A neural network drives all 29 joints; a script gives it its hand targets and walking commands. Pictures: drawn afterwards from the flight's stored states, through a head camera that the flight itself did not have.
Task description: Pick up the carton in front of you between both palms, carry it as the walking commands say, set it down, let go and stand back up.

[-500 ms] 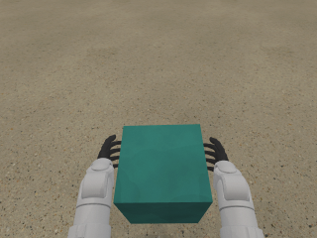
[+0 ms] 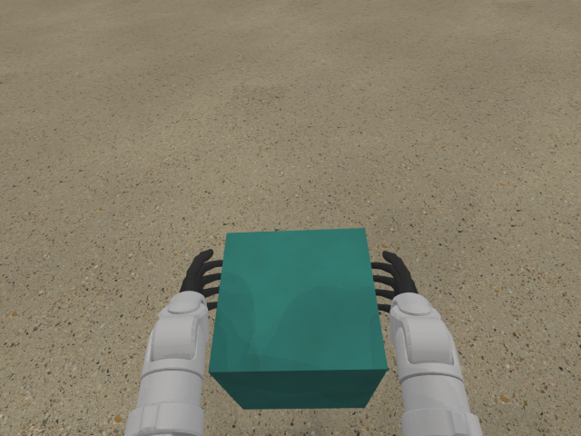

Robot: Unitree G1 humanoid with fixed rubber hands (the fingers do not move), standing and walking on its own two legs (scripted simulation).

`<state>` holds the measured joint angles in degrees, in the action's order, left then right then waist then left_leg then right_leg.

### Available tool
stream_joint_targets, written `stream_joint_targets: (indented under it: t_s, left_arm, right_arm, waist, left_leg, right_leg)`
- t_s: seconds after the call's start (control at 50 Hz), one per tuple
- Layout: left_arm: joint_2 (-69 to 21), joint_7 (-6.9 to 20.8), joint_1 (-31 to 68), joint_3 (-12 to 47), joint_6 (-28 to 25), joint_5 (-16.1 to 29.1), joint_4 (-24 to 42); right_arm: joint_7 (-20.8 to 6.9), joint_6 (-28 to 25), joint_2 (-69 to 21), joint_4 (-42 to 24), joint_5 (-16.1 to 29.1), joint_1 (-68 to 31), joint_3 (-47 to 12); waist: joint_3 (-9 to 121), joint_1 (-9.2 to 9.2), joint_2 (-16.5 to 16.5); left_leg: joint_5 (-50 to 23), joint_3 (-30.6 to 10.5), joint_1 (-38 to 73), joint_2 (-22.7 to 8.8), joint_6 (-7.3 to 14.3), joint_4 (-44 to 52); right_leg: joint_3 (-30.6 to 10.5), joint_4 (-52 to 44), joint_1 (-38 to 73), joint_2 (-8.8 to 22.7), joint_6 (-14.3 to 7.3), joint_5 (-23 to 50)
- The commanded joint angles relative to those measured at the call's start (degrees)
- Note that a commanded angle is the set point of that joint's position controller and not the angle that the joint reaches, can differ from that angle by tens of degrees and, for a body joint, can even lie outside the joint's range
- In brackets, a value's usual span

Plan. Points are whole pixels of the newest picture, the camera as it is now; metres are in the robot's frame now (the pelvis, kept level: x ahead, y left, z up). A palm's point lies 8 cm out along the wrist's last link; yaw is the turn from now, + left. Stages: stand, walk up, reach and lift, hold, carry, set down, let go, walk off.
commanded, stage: hold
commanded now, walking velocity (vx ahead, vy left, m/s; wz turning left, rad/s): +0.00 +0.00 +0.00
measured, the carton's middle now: (299, 325) +0.29 +0.00 -0.05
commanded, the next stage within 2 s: set down in 0.54 s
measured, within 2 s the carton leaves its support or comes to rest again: neither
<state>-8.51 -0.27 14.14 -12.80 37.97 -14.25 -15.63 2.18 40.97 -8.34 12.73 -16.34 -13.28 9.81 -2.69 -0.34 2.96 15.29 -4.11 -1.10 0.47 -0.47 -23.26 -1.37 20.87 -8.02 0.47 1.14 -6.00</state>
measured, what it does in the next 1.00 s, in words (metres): stands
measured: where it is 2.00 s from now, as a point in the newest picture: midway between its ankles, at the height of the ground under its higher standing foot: outside the picture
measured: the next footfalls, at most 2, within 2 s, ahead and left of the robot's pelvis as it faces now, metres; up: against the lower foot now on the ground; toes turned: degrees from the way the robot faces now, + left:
none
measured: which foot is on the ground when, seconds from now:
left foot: down 0.00-1.00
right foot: down 0.00-1.00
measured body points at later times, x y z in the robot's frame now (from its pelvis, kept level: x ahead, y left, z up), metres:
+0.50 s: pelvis +0.00 -0.03 +0.00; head -0.04 -0.06 +0.45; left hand +0.30 +0.13 +0.04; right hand +0.31 -0.18 +0.03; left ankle -0.02 +0.13 -0.74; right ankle +0.07 -0.13 -0.74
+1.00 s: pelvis +0.00 +0.00 -0.02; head +0.11 -0.04 +0.41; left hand +0.36 +0.12 -0.06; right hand +0.35 -0.18 -0.08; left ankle -0.02 +0.13 -0.74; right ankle +0.07 -0.13 -0.74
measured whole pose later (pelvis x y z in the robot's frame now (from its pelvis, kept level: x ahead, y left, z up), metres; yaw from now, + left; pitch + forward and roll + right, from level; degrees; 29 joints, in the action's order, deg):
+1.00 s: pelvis +0.00 +0.00 -0.02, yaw -1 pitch +11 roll +1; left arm -14.1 -2.5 30.4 -27.4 18.7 -23.4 -32.1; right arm -3.2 20.4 -6.4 32.8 -24.6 -30.6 25.0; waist -3.5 0.9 3.8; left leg 19.0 -5.2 -28.4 3.2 -0.6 -36.8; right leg -5.4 34.8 -35.8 -0.6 1.4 -9.7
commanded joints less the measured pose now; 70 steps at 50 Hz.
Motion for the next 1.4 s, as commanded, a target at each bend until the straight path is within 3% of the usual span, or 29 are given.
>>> stream_joint_targets:
  t_s: [0.0, 0.16, 0.34, 0.56, 0.66, 0.76, 0.86, 0.92, 1.04, 1.12, 1.18, 1.3, 1.38]
  left_arm:
    - [-53.1, 15.3, 26.8, 30.3, -1.6, 13.2, -0.2]
    - [-54.0, 16.0, 27.2, 26.6, -1.7, 11.4, -2.8]
    - [-54.1, 16.3, 28.4, 25.3, -1.5, 11.1, -3.8]
    - [-54.4, 15.9, 29.5, 25.8, -1.3, 11.4, -3.3]
    - [-55.7, 15.1, 34.4, 22.2, -2.6, 9.2, -8.1]
    - [-54.8, 12.8, 39.7, 13.0, -6.8, 3.4, -17.4]
    - [-48.7, 9.3, 36.4, 3.9, -13.5, -2.8, -20.8]
    - [-47.1, 8.2, 33.5, 2.9, -19.0, -3.8, -21.8]
    - [-52.0, 6.6, 38.1, 14.3, -30.6, 1.7, -19.9]
    - [-52.2, 5.7, 41.9, 22.2, -34.1, 5.2, -15.8]
    - [-50.5, 5.6, 46.1, 25.0, -33.8, 6.6, -12.7]
    - [-49.8, 8.3, 54.5, 22.0, -28.7, 6.6, -14.8]
    - [-49.7, 10.0, 59.0, 17.9, -25.3, 5.7, -18.8]
  right_arm:
    - [-15.0, -2.8, -53.9, -2.9, 14.9, -26.4, -30.3]
    - [-16.6, -2.2, -55.1, -2.5, 15.3, -29.7, -30.6]
    - [-16.9, -1.6, -55.1, -0.7, 15.2, -30.3, -29.1]
    - [-16.8, -1.8, -54.5, -0.2, 15.0, -30.8, -28.4]
    - [-17.8, -4.0, -51.1, 5.5, 12.0, -35.7, -23.1]
    - [-18.6, -9.2, -45.9, 15.5, 6.0, -42.3, -12.6]
    - [-17.4, -15.7, -37.9, 21.8, -0.3, -39.8, -4.0]
    - [-16.9, -21.3, -35.5, 23.7, -1.5, -37.8, -3.6]
    - [-16.7, -32.1, -41.0, 21.5, 3.7, -42.2, -14.3]
    - [-15.9, -35.0, -44.3, 18.6, 6.3, -44.5, -20.9]
    - [-15.1, -34.5, -43.8, 17.7, 6.6, -46.6, -21.8]
    - [-15.3, -29.7, -44.0, 22.9, 5.0, -52.1, -18.6]
    - [-15.7, -26.1, -45.4, 26.2, 4.6, -56.4, -15.9]
  waist:
    - [12.6, 1.05, -2.4]
    - [14.0, -0.37, -4.0]
    - [14.3, -0.07, -4.2]
    - [14.6, 0.43, -3.6]
    - [11.5, 1.3, -1.1]
    - [8.3, 2.08, 0.9]
    - [10.9, 1.61, -0.5]
    - [16.6, 1.07, -1.4]
    - [42.0, 0.89, -5.0]
    - [59.2, 1.03, -6.9]
    - [63.2, 1.6, -5.7]
    - [57.4, 2.52, -3.2]
    - [56.2, 2.43, -4.1]
  left_leg:
    - [-4.2, -1.2, -15.4, 3.5, 1.6, 8.0]
    - [-0.6, -0.8, -17.2, 4.3, 3.0, 7.8]
    - [-0.1, -1.2, -17.6, 4.4, 3.2, 7.5]
    - [-1.6, -1.2, -17.0, 4.7, 2.3, 7.9]
    - [3.1, -1.0, -19.9, 4.2, 1.8, 7.7]
    - [5.8, -1.2, -25.2, 3.7, 1.2, 5.3]
    - [-3.8, 0.0, -28.8, 5.1, -0.5, -1.6]
    - [-9.4, 0.5, -33.9, 6.0, -1.4, -6.2]
    - [-20.5, 1.2, -46.6, 7.6, -3.4, -17.5]
    - [-23.2, 2.2, -56.2, 8.0, -4.1, -23.9]
    - [-18.2, 3.3, -60.7, 8.7, -4.3, -27.7]
    - [3.1, 5.0, -70.1, 9.7, -3.4, -34.6]
    - [9.5, 6.0, -80.0, 10.1, -2.5, -39.7]
  right_leg:
    - [-1.3, -0.2, 19.0, -6.2, -0.8, 2.9]
    - [-3.3, -2.0, 21.9, -4.3, 0.0, 0.1]
    - [-4.1, -2.7, 22.0, -3.3, 0.4, -1.6]
    - [-3.2, -2.4, 21.6, -3.8, 0.2, 1.5]
    - [-1.6, -0.2, 18.6, -4.8, -1.0, -3.6]
    - [0.3, 5.1, 11.6, -5.9, -2.2, -4.4]
    - [0.3, 9.9, 0.4, -6.2, -2.7, 3.2]
    - [-0.4, 14.6, -4.1, -6.2, -2.3, 10.5]
    - [-2.1, 26.5, -3.9, -5.8, -1.6, 30.7]
    - [-2.6, 33.3, -4.0, -5.3, -0.8, 39.3]
    - [-1.4, 36.1, -12.2, -6.1, -0.2, 31.2]
    - [1.4, 40.1, -32.7, -7.2, 0.0, 0.5]
    - [1.0, 43.7, -37.6, -7.4, -0.2, -8.4]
